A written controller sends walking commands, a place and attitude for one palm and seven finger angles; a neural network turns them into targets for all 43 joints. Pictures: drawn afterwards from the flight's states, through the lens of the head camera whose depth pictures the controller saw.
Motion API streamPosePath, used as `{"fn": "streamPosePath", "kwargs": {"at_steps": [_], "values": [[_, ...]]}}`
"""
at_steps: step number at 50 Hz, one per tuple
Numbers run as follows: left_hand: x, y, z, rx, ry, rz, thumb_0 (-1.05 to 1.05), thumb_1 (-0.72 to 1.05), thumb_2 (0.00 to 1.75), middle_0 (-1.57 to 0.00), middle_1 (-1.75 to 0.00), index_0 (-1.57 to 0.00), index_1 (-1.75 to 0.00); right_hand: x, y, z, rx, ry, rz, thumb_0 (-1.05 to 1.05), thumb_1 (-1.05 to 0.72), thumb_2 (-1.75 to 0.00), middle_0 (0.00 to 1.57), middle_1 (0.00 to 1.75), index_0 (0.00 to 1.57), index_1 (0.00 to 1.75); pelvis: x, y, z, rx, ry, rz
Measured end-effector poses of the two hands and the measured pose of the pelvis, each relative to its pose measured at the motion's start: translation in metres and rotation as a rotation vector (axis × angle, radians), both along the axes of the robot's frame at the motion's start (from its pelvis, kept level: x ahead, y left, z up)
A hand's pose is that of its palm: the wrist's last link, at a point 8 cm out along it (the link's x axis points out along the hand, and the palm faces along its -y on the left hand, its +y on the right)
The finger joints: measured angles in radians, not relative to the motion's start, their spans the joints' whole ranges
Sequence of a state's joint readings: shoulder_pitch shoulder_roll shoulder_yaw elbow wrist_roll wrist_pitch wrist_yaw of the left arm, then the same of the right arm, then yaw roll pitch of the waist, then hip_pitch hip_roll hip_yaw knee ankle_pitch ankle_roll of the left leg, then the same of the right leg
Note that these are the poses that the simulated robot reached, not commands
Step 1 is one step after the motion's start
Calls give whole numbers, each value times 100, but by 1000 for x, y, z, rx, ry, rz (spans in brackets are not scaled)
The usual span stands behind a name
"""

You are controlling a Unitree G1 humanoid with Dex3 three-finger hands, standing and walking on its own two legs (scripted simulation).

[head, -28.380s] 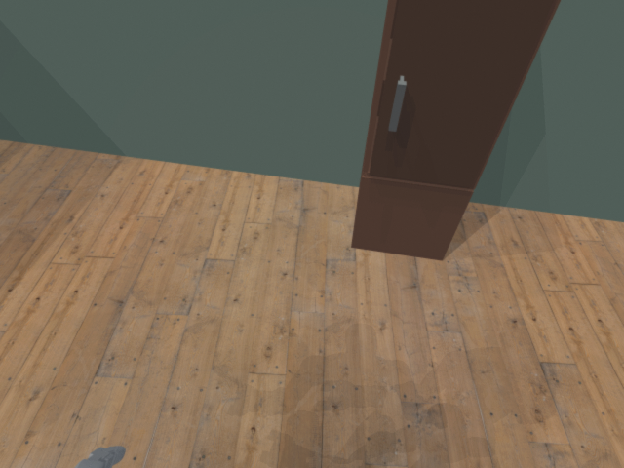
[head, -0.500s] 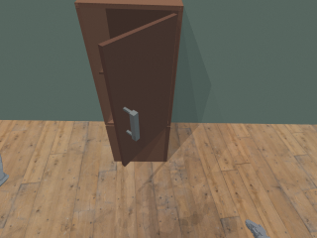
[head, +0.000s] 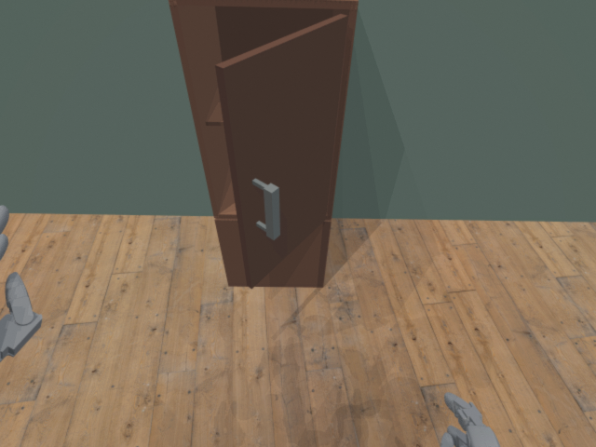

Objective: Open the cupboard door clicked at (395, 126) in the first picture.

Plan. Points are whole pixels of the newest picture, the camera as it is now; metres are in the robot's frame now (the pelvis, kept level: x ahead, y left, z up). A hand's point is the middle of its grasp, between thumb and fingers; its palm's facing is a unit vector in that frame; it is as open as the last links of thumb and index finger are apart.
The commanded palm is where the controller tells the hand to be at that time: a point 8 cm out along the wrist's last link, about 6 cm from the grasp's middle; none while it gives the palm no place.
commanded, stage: stop stepping back and stand still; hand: left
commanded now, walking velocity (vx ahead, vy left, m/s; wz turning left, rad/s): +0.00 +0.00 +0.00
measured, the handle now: (265, 209) +0.59 +0.11 -0.06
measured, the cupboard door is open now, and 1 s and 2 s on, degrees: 51 51 51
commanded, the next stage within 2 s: let the arm hang, fingers relaxed in 0.24 s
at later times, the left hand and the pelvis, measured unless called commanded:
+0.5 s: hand (112, 435) +0.15 +0.26 -0.06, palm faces +0.10 -0.89 -0.44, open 7.4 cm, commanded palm none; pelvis -0.02 +0.01 -0.01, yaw +2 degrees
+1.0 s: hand out of the picture -0.08 +0.18 -0.16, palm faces +0.06 -0.96 -0.28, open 7.4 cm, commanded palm none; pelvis -0.01 -0.02 +0.00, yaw +3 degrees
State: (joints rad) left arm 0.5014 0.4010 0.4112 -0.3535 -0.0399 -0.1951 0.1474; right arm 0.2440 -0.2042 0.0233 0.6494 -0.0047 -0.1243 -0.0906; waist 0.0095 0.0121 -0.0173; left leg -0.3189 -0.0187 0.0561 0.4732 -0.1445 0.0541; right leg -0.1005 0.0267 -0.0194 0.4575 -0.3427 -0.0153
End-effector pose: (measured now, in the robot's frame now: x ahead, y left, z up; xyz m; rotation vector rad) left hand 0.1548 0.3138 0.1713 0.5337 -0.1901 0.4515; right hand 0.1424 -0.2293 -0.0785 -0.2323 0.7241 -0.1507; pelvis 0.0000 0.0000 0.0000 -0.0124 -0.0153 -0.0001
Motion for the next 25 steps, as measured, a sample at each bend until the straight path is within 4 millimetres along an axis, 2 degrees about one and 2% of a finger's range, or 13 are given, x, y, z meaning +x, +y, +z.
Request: {"fn": "streamPosePath", "kwargs": {"at_steps": [4,9,13,17,18,19,22,23,25], "values": [[-2,-12,-8,-36,46,-41,1,89,90,-20,-30,-21,-30,-3,11,4,10,-12,26,1,-90,-90,20,30,20,30,-9,2,3,5,8,5],[-15,-25,6,13,39,-109,2,89,90,-21,-30,-21,-30,-3,13,9,7,-26,39,1,-90,-90,20,30,20,30,-13,0,4,-7,15,19],[-23,-16,14,46,13,-86,1,89,90,-21,-30,-22,-30,0,7,9,-10,-22,29,1,-90,-90,20,30,20,30,-9,1,3,-23,11,16],[-19,-2,6,14,10,-21,1,89,90,-21,-30,-22,-30,5,1,8,-26,-20,17,1,-90,-90,20,30,20,30,-6,4,3,-20,6,13],[-14,1,-4,9,39,-18,1,89,90,-21,-30,-21,-30,6,-1,5,-19,-20,32,1,-90,-90,20,30,20,30,-6,5,2,-22,14,19],[-7,5,-23,-14,112,-14,1,89,90,-20,-30,-21,-30,7,-4,-1,-12,-1,52,1,-90,-90,20,30,20,30,-8,6,0,-19,21,27],[2,9,-110,-148,468,22,0,90,90,-20,-30,-20,-30,4,-15,-24,-3,84,70,1,-90,-90,20,30,20,30,-18,8,-8,7,27,36],[-3,4,-142,-196,598,31,0,90,90,-19,-30,-20,-30,0,-19,-30,-2,109,64,1,-90,-90,20,30,20,30,-21,7,-10,13,25,35],[-25,-14,-199,-291,839,37,0,90,90,-19,-30,-20,-30,-12,-26,-38,2,162,45,1,-90,-90,20,30,20,30,-23,5,-11,13,16,35]]}}
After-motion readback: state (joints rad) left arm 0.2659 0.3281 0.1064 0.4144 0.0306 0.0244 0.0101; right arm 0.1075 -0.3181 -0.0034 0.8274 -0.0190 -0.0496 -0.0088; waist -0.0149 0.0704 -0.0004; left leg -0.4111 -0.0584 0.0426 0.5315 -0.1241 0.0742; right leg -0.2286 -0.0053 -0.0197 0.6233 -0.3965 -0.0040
